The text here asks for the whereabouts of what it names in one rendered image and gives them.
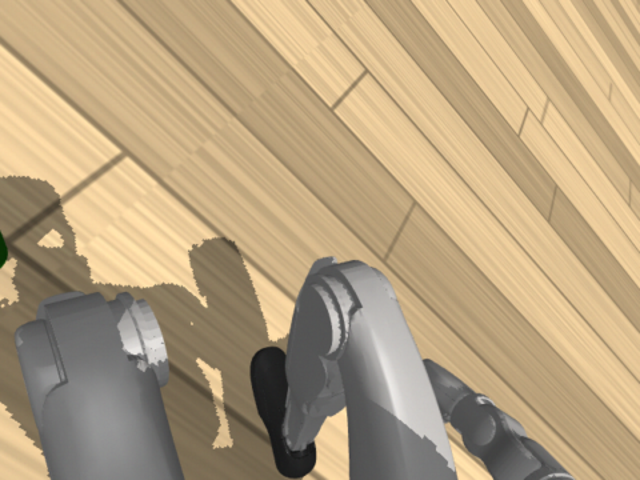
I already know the right robot hand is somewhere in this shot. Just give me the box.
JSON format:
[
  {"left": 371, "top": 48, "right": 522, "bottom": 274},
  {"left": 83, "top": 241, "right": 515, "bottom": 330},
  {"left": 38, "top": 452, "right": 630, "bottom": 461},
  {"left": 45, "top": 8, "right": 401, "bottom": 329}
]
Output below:
[{"left": 423, "top": 359, "right": 476, "bottom": 423}]

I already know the right robot foot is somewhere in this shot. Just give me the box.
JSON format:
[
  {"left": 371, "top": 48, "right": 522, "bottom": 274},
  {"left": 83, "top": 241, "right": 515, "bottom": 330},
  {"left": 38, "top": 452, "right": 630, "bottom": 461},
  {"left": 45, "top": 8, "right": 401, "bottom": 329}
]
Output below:
[{"left": 250, "top": 347, "right": 316, "bottom": 478}]

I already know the right robot arm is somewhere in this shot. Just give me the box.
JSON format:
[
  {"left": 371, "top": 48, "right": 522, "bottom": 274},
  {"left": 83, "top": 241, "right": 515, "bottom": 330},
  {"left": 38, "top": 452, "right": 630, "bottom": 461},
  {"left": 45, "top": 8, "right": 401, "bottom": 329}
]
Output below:
[{"left": 450, "top": 393, "right": 575, "bottom": 480}]

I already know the bottle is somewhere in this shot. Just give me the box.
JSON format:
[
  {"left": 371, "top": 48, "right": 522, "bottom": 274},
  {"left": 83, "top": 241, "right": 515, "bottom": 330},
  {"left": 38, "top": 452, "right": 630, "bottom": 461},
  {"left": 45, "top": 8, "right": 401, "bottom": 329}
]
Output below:
[{"left": 0, "top": 231, "right": 8, "bottom": 268}]

